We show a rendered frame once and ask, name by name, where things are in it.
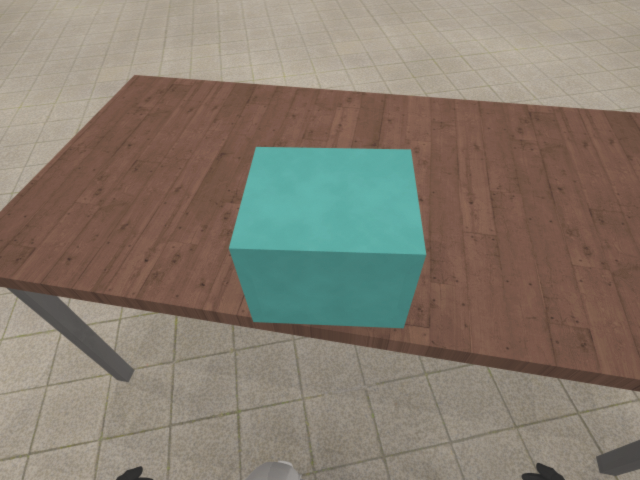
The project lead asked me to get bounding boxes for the carton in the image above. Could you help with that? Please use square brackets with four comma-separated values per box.
[229, 147, 426, 328]

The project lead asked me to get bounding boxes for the table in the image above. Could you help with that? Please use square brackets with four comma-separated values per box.
[0, 75, 640, 476]

